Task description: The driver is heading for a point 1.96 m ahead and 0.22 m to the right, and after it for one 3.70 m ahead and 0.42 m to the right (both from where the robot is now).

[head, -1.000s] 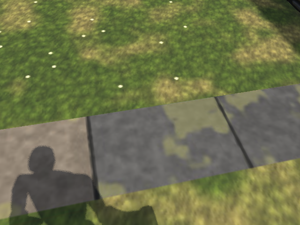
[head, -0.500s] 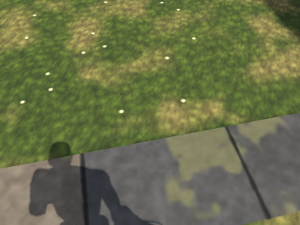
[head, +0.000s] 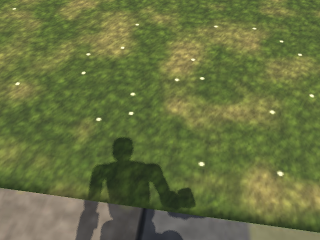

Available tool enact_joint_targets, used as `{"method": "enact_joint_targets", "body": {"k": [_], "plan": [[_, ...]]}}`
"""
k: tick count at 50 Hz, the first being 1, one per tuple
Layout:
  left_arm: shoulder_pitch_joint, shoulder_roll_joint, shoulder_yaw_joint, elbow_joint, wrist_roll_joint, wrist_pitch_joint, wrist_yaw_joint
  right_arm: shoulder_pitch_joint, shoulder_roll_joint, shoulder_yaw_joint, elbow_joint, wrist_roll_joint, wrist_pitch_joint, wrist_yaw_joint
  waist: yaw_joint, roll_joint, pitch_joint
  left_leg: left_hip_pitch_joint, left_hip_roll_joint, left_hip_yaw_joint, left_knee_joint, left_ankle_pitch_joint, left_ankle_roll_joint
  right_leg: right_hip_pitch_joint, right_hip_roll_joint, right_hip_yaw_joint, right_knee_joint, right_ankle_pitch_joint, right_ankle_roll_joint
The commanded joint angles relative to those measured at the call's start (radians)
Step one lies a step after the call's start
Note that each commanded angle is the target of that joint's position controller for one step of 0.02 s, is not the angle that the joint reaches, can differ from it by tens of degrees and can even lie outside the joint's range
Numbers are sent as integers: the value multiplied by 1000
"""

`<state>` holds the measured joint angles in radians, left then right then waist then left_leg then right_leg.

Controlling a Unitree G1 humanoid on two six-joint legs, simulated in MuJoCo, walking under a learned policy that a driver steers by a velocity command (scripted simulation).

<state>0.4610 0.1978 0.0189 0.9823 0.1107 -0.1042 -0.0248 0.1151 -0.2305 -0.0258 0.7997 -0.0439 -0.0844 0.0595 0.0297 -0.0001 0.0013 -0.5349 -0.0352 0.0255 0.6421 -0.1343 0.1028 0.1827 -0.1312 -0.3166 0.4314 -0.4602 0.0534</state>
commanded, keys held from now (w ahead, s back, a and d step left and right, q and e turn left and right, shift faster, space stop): w+q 0.10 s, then w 0.04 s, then w+e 0.66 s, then w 0.20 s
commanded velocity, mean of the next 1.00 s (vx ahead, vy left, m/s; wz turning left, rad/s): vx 0.50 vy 0.00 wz -0.15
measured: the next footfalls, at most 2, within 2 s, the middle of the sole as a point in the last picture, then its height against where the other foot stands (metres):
right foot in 0.50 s outside the picture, level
left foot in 1.08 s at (158, 181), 0.15 m lower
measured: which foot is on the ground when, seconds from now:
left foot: down 0.00-0.54, up 0.56-1.00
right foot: down 0.00-0.00, up 0.02-0.48, down 0.50-1.00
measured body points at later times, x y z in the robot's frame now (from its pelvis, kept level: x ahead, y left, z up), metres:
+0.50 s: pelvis +0.30 -0.01 +0.01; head +0.32 -0.02 +0.46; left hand +0.50 +0.21 -0.08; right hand +0.25 -0.25 -0.13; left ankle +0.12 +0.09 -0.71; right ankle +0.44 -0.10 -0.71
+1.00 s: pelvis +0.60 -0.03 -0.04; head +0.60 -0.03 +0.41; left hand +0.57 +0.20 -0.18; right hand +0.76 -0.26 -0.14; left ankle +0.79 +0.08 -0.75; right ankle +0.44 -0.10 -0.71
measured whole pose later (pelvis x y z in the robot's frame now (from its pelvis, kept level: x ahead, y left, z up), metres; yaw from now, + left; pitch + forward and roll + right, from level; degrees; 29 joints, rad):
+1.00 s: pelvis +0.60 -0.03 -0.04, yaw -14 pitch +1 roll -2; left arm 0.55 0.18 -0.02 0.95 0.06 -0.13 -0.05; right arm 0.09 -0.21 0.06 0.74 -0.11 -0.04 0.05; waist 0.13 0.04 -0.03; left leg -0.54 0.08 -0.05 0.51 0.33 -0.02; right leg -0.22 0.18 0.14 0.92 -0.71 -0.09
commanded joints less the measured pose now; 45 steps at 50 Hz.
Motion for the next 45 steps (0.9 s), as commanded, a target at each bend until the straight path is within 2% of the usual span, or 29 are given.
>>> {"method": "enact_joint_targets", "body": {"k": [1, 2, 3, 4, 5, 6, 7, 8, 11, 16, 21, 23, 25, 26, 27, 28, 29, 30, 32, 34, 36, 37, 38, 39, 40, 41, 42, 44, 45], "plan": [[56, 112, 3, -94, 8, -31, -46, 589, -232, -68, 99, 5, 2, -45, -215, 108, -471, 1132, 280, -694, -193, 162, 370, -757, 145, 157, 767, -81, -20], [-160, 100, 5, -147, -49, -27, -59, 613, -250, -90, 150, -19, -23, -44, -275, 31, -211, 1048, 280, -693, -277, 67, 273, -1004, 154, 343, 899, -64, -60], [-281, 114, 6, -181, -49, -35, -42, 506, -251, -100, 136, 5, -41, -44, -263, 67, -32, 831, 254, -586, -308, -23, 222, -1080, 84, 406, 930, -15, -75], [-261, 147, 14, -197, -25, -36, -14, 415, -171, -70, 125, 14, -49, -40, -191, 79, -51, 674, 234, -538, -316, 5, 230, -987, 55, 431, 890, 19, -92], [-239, 119, 8, -200, -16, -35, 7, 342, -97, -45, 122, 17, -54, -31, -125, 71, -22, 499, 223, -486, -336, 57, 230, -883, 29, 432, 844, 65, -104], [-210, 63, -7, -195, -12, -24, 20, 266, -61, -27, 95, 12, -50, -21, -57, 50, -13, 335, 217, -449, -379, 96, 227, -764, 5, 428, 797, 80, -105], [-185, 47, -12, -190, -16, -10, 22, 209, -38, -17, 72, 8, -47, -18, -16, 28, 0, 242, 214, -430, -422, 74, 229, -723, 2, 413, 761, 66, -98], [-162, 56, -13, -175, -22, 4, 15, 182, -51, -20, 59, 10, -52, -16, -6, 22, 13, 194, 206, -382, -454, 34, 217, -726, -2, 389, 706, 90, -87], [-221, 61, -20, -168, -28, 27, -9, 219, -94, -29, 61, -22, -62, -6, -41, 12, 41, 111, 173, -271, -473, 78, 185, -725, -17, 332, 479, 355, -63], [-423, 106, -7, -215, -41, 33, -31, 394, -116, -31, 128, -24, -53, 11, -125, 38, 48, 348, 222, -230, -421, 202, 176, -827, 26, 323, 224, 573, -78], [-524, 120, 7, -243, -50, 23, -29, 380, -104, -15, 146, -33, -28, -2, -114, 60, 66, 521, 259, -155, -410, 287, 117, -804, 78, 301, 155, 499, -130], [-500, 150, 23, -240, -60, 16, -25, 347, -137, -22, 141, -30, -25, -10, -82, 68, 51, 559, 262, -110, -363, 477, 88, -692, 122, 259, 132, 423, -158], [-341, 204, 54, -200, -89, -6, -18, 347, -159, -24, 139, -43, -27, -4, -12, 48, -35, 481, 185, -11, -141, 743, 26, -360, 200, 222, 121, 469, -211], [-153, 243, 62, -153, -84, -17, -13, 415, -107, -7, 137, -65, -31, -1, 9, -48, -207, 292, 115, 11, 131, 500, -40, -5, 108, 389, 188, 662, -327], [56, 247, 61, -130, -79, -15, -16, 523, -10, 37, 120, -77, -47, 7, 71, -237, -458, -67, -54, -23, 497, -202, -141, 440, -155, 879, 58, 483, -586], [219, 199, 57, -46, -41, -20, -10, 305, -99, 10, 87, -38, -45, 22, 181, -116, -281, -320, -61, -125, 718, -442, -121, 397, -143, 1016, -80, 241, -500], [130, 217, 65, -51, -43, -35, -7, 191, -104, 9, 42, -15, -41, 5, 145, -49, -91, -371, 17, -173, 761, -362, -82, 185, -134, 932, -108, 166, -406], [8, 186, 55, -74, -47, -35, -5, 157, -129, 7, 44, -28, -39, -18, 96, 19, -17, -320, 68, -181, 716, -284, -74, -10, -115, 885, -135, 221, -402], [-145, 91, 16, -106, -50, -35, -12, 173, -66, 34, 32, -73, -25, -45, -18, 20, 13, -151, 142, -178, 577, -183, -66, -299, -77, 764, -201, 314, -400], [-220, 92, 13, -141, -63, -51, -21, 152, -63, 35, 10, -69, 6, -53, -61, -16, 9, -66, 149, -148, 464, -230, -94, -439, -31, 710, -249, 280, -391], [-186, 141, 34, -136, -55, -59, -19, 140, -77, 30, -6, -56, 22, -65, -41, -11, 20, -52, 133, -116, 329, -117, -128, -515, 15, 651, -252, 237, -381], [-167, 163, 39, -130, -46, -53, -25, 108, -38, 42, -25, -54, 27, -60, -31, -17, 28, 3, 123, -69, 284, -22, -133, -602, 52, 596, -232, 257, -361], [-149, 156, 37, -132, -26, -51, -20, 133, 0, 59, -27, -74, 29, -41, -40, -18, 21, 74, 127, -58, 346, 137, -118, -697, 86, 557, -160, 305, -340], [-126, 141, 33, -134, -22, -50, -22, 125, 3, 61, -43, -73, 28, -28, -39, -14, 15, 95, 118, -35, 361, 187, -116, -748, 100, 553, -116, 355, -344], [-29, 90, 18, -108, -19, -60, -6, 81, -21, 56, -61, -70, 17, -20, 15, -21, 12, -110, 139, -145, 290, 311, -127, -550, 86, 625, -43, 313, -364], [51, 79, 14, -79, -25, -60, 3, 37, -50, 51, -68, -68, 11, -18, 53, -14, 26, -272, 152, -157, 219, 348, -139, -390, 58, 661, 17, 300, -371], [91, 69, 11, -71, -44, -55, 12, -19, -55, 56, -74, -68, 6, -17, 96, 26, 18, -282, 158, -149, 29, 483, -143, -353, 90, 634, 93, 207, -342], [142, 79, -3, -50, -38, -38, -8, -78, -14, 68, -101, -64, 18, -15, 104, -36, 50, -95, 130, -74, -43, 576, -132, -551, 112, 646, 144, 107, -346], [117, 87, -8, -69, -35, -31, -20, -85, -30, 64, -115, -72, 28, -12, 89, -49, 57, -17, 119, -58, -29, 567, -128, -640, 122, 664, 168, 36, -344]]}}
Velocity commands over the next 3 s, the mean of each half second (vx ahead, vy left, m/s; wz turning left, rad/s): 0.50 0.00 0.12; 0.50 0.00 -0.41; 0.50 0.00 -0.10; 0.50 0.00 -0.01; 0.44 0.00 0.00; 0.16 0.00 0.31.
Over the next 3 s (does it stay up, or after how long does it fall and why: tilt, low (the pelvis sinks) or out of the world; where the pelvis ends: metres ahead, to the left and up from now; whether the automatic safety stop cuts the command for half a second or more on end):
stays up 1.50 -0.20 -0.13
